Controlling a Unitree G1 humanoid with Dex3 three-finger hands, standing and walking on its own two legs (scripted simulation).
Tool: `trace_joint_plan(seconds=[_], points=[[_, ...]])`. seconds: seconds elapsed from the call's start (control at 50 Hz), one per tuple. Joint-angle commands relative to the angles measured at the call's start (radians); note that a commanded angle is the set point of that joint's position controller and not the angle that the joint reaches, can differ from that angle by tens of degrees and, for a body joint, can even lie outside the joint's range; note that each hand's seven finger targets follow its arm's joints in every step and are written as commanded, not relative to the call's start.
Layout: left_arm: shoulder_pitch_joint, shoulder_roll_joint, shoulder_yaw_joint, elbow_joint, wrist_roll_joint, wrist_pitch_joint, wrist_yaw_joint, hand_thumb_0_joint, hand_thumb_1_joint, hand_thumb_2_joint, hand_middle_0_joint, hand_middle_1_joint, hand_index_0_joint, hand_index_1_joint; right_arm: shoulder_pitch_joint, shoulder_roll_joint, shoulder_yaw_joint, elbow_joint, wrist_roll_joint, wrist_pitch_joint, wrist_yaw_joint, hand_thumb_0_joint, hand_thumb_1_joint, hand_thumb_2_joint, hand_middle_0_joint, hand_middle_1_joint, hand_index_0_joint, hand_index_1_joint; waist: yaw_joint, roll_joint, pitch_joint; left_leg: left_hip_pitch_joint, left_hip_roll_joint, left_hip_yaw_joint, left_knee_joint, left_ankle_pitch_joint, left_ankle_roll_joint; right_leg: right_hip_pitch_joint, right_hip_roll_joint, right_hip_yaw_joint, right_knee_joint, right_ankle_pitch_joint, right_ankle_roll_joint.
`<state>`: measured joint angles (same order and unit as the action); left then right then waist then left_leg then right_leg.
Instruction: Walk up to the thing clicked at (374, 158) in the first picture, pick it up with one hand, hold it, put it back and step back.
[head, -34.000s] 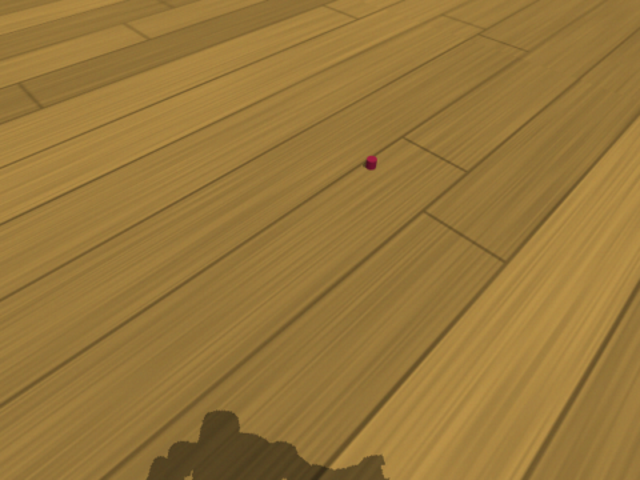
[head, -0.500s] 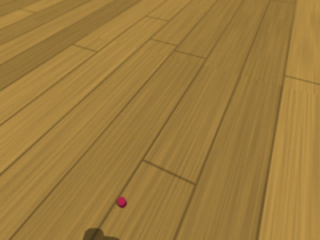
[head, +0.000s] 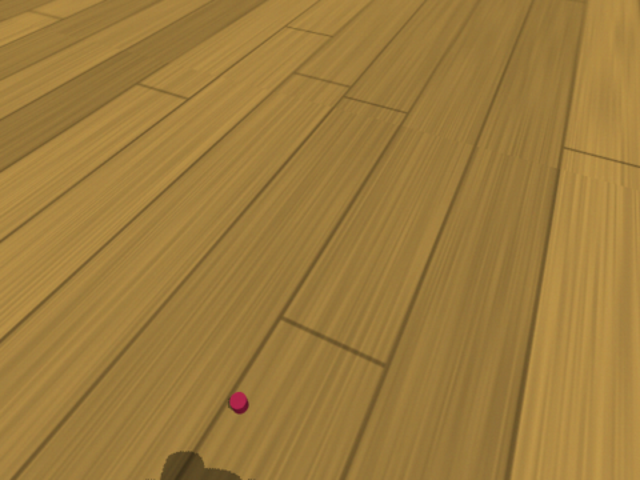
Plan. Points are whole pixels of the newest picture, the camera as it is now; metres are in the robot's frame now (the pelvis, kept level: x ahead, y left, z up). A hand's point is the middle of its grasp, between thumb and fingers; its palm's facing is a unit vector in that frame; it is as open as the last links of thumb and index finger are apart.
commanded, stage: stand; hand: left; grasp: from above
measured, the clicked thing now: (239, 403) +0.44 +0.25 -0.76
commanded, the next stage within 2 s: step back in 0.42 s
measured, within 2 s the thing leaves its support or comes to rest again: neither
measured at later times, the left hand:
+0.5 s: hand out of the picture +0.09 +0.25 -0.16, palm faces -0.01 -0.94 -0.35, open 7.4 cm
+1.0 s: hand out of the picture +0.04 +0.29 -0.18, palm faces -0.11 -0.92 -0.37, open 7.4 cm
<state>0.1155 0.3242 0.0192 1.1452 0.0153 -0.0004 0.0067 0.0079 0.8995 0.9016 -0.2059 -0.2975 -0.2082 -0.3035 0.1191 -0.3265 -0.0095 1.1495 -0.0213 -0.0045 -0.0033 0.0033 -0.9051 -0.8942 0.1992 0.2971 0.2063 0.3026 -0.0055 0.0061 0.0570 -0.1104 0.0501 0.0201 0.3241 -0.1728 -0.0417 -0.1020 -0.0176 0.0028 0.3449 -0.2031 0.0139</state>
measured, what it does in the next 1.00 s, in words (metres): lifts its right foot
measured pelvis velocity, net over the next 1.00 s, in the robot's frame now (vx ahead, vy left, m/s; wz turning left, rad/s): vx -0.09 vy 0.03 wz -0.06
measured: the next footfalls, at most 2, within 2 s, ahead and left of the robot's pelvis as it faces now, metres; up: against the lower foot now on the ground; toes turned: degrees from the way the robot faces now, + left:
right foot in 1.10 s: -0.10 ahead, -0.10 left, +0.00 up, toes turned -1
left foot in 1.44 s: -0.19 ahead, +0.13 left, +0.00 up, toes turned -3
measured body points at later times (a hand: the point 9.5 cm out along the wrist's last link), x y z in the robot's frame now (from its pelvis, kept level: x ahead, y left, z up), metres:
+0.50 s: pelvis +0.00 +0.00 +0.00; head +0.02 -0.01 +0.44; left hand +0.09 +0.30 -0.13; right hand +0.08 -0.30 -0.14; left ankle +0.00 +0.15 -0.75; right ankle -0.01 -0.13 -0.75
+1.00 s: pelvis -0.09 +0.03 -0.02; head -0.01 +0.04 +0.42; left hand +0.05 +0.34 -0.15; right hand -0.02 -0.28 -0.13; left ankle -0.04 +0.14 -0.75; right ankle -0.13 -0.11 -0.69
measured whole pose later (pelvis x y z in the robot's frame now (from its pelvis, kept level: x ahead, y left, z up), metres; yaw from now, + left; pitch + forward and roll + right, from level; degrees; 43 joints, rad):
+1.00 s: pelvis -0.09 +0.03 -0.02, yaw -3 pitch -2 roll -1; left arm 0.09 0.40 0.06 0.86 0.01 0.07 0.02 0.01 0.90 0.90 -0.20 -0.30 -0.21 -0.30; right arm 0.13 -0.35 -0.04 0.86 -0.03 0.02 -0.02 0.00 -0.90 -0.89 0.20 0.30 0.21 0.30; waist -0.03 -0.03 0.22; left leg -0.33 0.02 0.04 0.61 -0.25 0.03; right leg -0.39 0.08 0.12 1.02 -0.53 0.02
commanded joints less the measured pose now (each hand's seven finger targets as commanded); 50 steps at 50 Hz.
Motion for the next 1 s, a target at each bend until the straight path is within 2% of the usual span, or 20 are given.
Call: trace_joint_plan(seconds=[0.0,0.02,0.1,0.38,0.4,0.44,0.52,0.58,0.6,0.62,0.64,0.66,0.68,0.7,0.72,0.74,0.78,0.8,0.92,0.98], points=[[-0.040,0.207,0.039,-0.060,-0.004,-0.028,0.010,0.000,0.900,0.900,-0.200,-0.300,-0.200,-0.300,-0.039,-0.198,-0.036,-0.056,0.005,-0.023,-0.010,0.000,-0.900,-0.900,0.200,0.300,0.200,0.300,0.004,-0.005,-0.066,0.025,0.083,-0.068,-0.040,0.123,0.044,-0.020,-0.103,0.075,-0.059,0.158,-0.030],[-0.040,0.205,0.040,-0.062,-0.004,-0.028,0.010,0.000,0.900,0.900,-0.200,-0.300,-0.200,-0.300,-0.035,-0.207,-0.039,-0.055,0.005,-0.022,-0.011,0.000,-0.900,-0.900,0.200,0.300,0.200,0.300,0.003,0.008,-0.069,0.021,0.080,-0.063,-0.042,0.086,0.047,-0.019,-0.104,0.080,-0.066,0.137,-0.029],[-0.038,0.209,0.041,-0.063,-0.004,-0.029,0.011,0.000,0.900,0.900,-0.200,-0.300,-0.200,-0.300,-0.036,-0.209,-0.039,-0.061,0.006,-0.025,-0.012,0.000,-0.900,-0.900,0.200,0.300,0.200,0.300,0.001,-0.004,-0.092,0.060,0.089,-0.065,-0.030,0.175,0.048,-0.015,-0.104,0.072,-0.043,0.218,-0.030],[-0.048,0.213,0.038,-0.069,-0.007,-0.027,0.009,0.000,0.900,0.900,-0.200,-0.300,-0.200,-0.300,-0.038,-0.213,-0.037,-0.064,0.005,-0.022,-0.012,0.000,-0.900,-0.900,0.200,0.300,0.200,0.300,0.003,0.006,-0.074,0.034,0.088,-0.059,-0.039,0.138,0.043,-0.008,-0.106,0.075,-0.056,0.193,-0.030],[-0.044,0.297,0.069,-0.100,-0.029,-0.015,0.011,0.000,0.900,0.900,-0.200,-0.300,-0.200,-0.300,-0.083,-0.273,-0.059,-0.096,0.020,-0.004,-0.007,0.000,-0.900,-0.900,0.200,0.300,0.200,0.300,0.002,-0.012,0.033,-0.043,0.073,-0.077,0.064,0.277,0.065,-0.096,-0.097,0.099,0.028,0.388,-0.039],[-0.028,0.290,0.074,-0.132,-0.031,-0.009,0.016,0.000,0.900,0.900,-0.200,-0.300,-0.200,-0.300,-0.055,-0.256,-0.062,-0.122,0.033,0.007,-0.005,0.000,-0.900,-0.900,0.200,0.300,0.200,0.300,-0.005,-0.028,-0.052,-0.032,0.063,-0.054,0.142,0.317,0.078,-0.067,-0.109,0.091,0.072,0.458,-0.071],[-0.058,0.318,0.086,-0.211,-0.018,0.003,0.016,0.000,0.900,0.900,-0.200,-0.300,-0.200,-0.300,-0.028,-0.241,-0.075,-0.173,0.032,0.029,0.000,0.000,-0.900,-0.900,0.200,0.300,0.200,0.300,-0.011,-0.109,-0.146,-0.065,-0.031,-0.013,0.326,0.134,0.069,-0.086,-0.202,0.182,0.064,0.463,-0.175],[-0.121,0.337,0.091,-0.269,0.003,0.017,0.017,0.000,0.900,0.900,-0.200,-0.300,-0.200,-0.300,0.025,-0.231,-0.089,-0.197,0.022,0.045,0.009,0.000,-0.900,-0.900,0.200,0.300,0.200,0.300,-0.030,-0.206,-0.131,-0.085,-0.080,-0.036,0.493,-0.248,0.085,-0.202,-0.279,0.225,0.078,0.394,-0.239],[-0.135,0.333,0.091,-0.287,0.009,0.019,0.017,0.000,0.900,0.900,-0.200,-0.300,-0.200,-0.300,0.047,-0.223,-0.092,-0.204,0.022,0.046,0.012,0.000,-0.900,-0.900,0.200,0.300,0.200,0.300,-0.036,-0.214,-0.123,-0.093,-0.080,-0.046,0.496,-0.290,0.092,-0.209,-0.273,0.206,0.108,0.388,-0.241],[-0.151,0.327,0.088,-0.300,0.010,0.022,0.016,0.000,0.900,0.900,-0.200,-0.300,-0.200,-0.300,0.072,-0.224,-0.095,-0.204,0.021,0.045,0.014,0.000,-0.900,-0.900,0.200,0.300,0.200,0.300,-0.046,-0.218,-0.109,-0.081,-0.078,-0.038,0.448,-0.238,0.094,-0.233,-0.253,0.189,0.142,0.373,-0.224],[-0.155,0.312,0.085,-0.312,0.006,0.026,0.016,0.000,0.900,0.900,-0.200,-0.300,-0.200,-0.300,0.102,-0.228,-0.095,-0.205,0.021,0.037,0.012,0.000,-0.900,-0.900,0.200,0.300,0.200,0.300,-0.057,-0.178,-0.107,-0.088,-0.048,-0.041,0.302,-0.029,0.096,-0.191,-0.203,0.153,0.210,0.329,-0.173],[-0.137,0.272,0.079,-0.320,-0.005,0.033,0.016,0.000,0.900,0.900,-0.200,-0.300,-0.200,-0.300,0.088,-0.271,-0.102,-0.216,0.010,0.027,0.007,0.000,-0.900,-0.900,0.200,0.300,0.200,0.300,-0.048,-0.016,-0.095,-0.111,0.057,-0.146,0.149,0.255,0.125,-0.191,-0.086,0.083,0.359,0.209,-0.103],[-0.119,0.227,0.073,-0.328,-0.016,0.041,0.021,0.000,0.900,0.900,-0.200,-0.300,-0.200,-0.300,0.067,-0.336,-0.117,-0.233,-0.005,0.018,0.006,0.000,-0.900,-0.900,0.200,0.300,0.200,0.300,-0.031,0.163,-0.078,-0.051,0.201,-0.357,0.070,0.478,0.179,-0.316,0.084,0.049,0.531,-0.090,-0.055],[-0.091,0.225,0.076,-0.333,-0.011,0.047,0.031,0.000,0.900,0.900,-0.200,-0.300,-0.200,-0.300,0.082,-0.374,-0.126,-0.248,-0.006,0.010,0.003,0.000,-0.900,-0.900,0.200,0.300,0.200,0.300,-0.032,0.168,-0.114,0.008,0.293,-0.422,0.099,0.689,0.264,-0.361,0.124,0.140,0.674,-0.427,-0.052],[-0.066,0.227,0.072,-0.325,-0.009,0.051,0.040,0.000,0.900,0.900,-0.200,-0.300,-0.200,-0.300,0.071,-0.384,-0.132,-0.262,-0.008,0.009,-0.002,0.000,-0.900,-0.900,0.200,0.300,0.200,0.300,-0.034,0.177,-0.143,0.027,0.316,-0.450,0.098,0.711,0.275,-0.391,0.136,0.205,0.774,-0.461,-0.046],[-0.065,0.239,0.076,-0.319,-0.008,0.052,0.043,0.000,0.900,0.900,-0.200,-0.300,-0.200,-0.300,0.040,-0.356,-0.125,-0.280,-0.004,0.008,-0.011,0.000,-0.900,-0.900,0.200,0.300,0.200,0.300,-0.028,0.145,-0.134,0.011,0.285,-0.403,0.109,0.677,0.267,-0.392,0.130,0.232,0.830,-0.429,-0.049],[-0.011,0.245,0.076,-0.304,-0.021,0.050,0.037,0.000,0.900,0.900,-0.200,-0.300,-0.200,-0.300,-0.026,-0.312,-0.112,-0.309,-0.010,0.003,-0.024,0.000,-0.900,-0.900,0.200,0.300,0.200,0.300,0.018,0.162,-0.121,0.042,0.195,-0.266,0.163,0.664,0.230,-0.427,0.128,0.225,0.881,-0.338,-0.038],[0.006,0.248,0.081,-0.307,-0.017,0.050,0.034,0.000,0.900,0.900,-0.200,-0.300,-0.200,-0.300,-0.022,-0.303,-0.109,-0.322,-0.005,0.001,-0.028,0.000,-0.900,-0.900,0.200,0.300,0.200,0.300,0.019,0.171,-0.125,0.049,0.198,-0.261,0.171,0.632,0.242,-0.422,0.120,0.208,0.891,-0.316,-0.028],[-0.015,0.247,0.096,-0.361,-0.002,0.040,0.023,0.000,0.900,0.900,-0.200,-0.300,-0.200,-0.300,0.067,-0.308,-0.114,-0.345,-0.003,0.002,-0.035,0.000,-0.900,-0.900,0.200,0.300,0.200,0.300,-0.038,0.124,-0.113,0.083,0.240,-0.266,0.184,0.565,0.309,-0.376,0.078,0.140,0.696,-0.344,0.013],[0.020,0.235,0.105,-0.361,0.002,0.034,0.011,0.000,0.900,0.900,-0.200,-0.300,-0.200,-0.300,0.051,-0.322,-0.111,-0.362,-0.008,0.007,-0.031,0.000,-0.900,-0.900,0.200,0.300,0.200,0.300,-0.029,0.149,-0.137,0.036,0.215,-0.244,0.197,0.436,0.277,-0.277,0.050,0.069,0.488,-0.302,-0.002]])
